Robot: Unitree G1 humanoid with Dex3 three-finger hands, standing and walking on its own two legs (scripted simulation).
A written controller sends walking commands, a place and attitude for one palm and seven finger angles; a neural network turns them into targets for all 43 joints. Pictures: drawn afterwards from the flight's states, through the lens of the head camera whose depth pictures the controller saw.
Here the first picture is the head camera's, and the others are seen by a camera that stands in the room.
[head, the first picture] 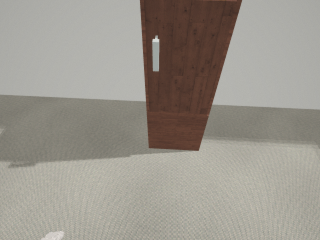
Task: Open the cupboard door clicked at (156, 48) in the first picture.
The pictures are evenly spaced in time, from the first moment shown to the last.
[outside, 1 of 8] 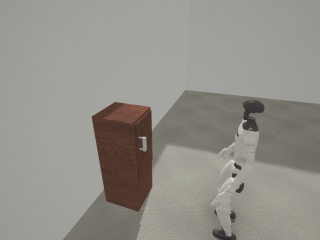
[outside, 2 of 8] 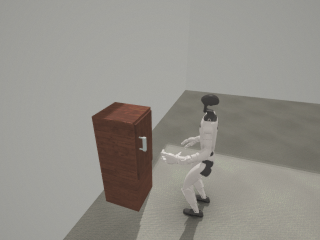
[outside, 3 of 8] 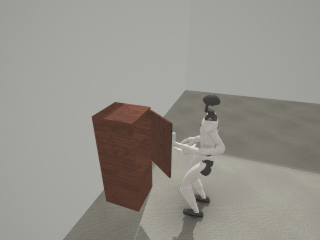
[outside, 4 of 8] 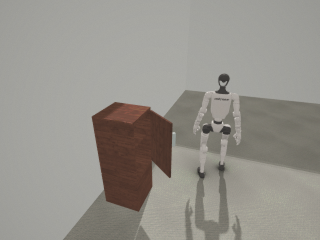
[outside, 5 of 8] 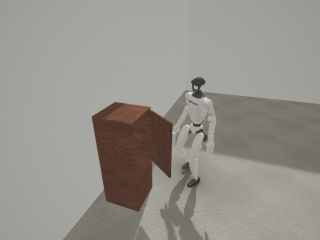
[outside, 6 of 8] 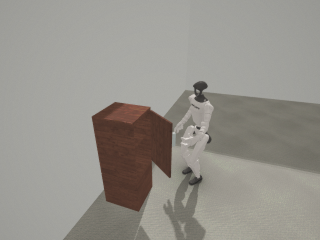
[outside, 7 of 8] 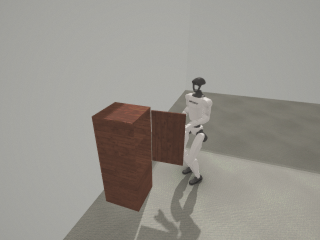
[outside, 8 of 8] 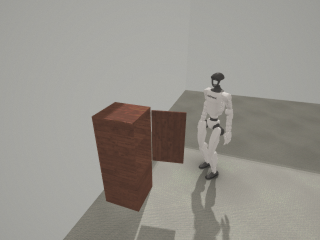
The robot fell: no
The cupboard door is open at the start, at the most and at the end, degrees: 0 100 100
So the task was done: yes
